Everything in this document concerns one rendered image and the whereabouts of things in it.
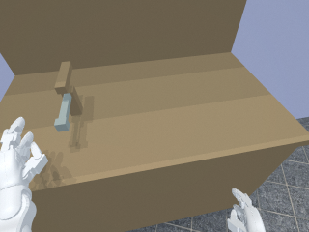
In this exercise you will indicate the left robot forearm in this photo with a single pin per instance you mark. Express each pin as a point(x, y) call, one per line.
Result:
point(17, 210)

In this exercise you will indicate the counter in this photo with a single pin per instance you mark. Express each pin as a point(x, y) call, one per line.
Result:
point(164, 119)

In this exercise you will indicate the robot left hand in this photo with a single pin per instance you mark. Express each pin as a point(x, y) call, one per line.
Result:
point(14, 170)

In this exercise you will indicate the robot right hand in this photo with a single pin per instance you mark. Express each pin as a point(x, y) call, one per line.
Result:
point(250, 218)

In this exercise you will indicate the tap lever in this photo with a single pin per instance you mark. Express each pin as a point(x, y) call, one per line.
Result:
point(62, 122)

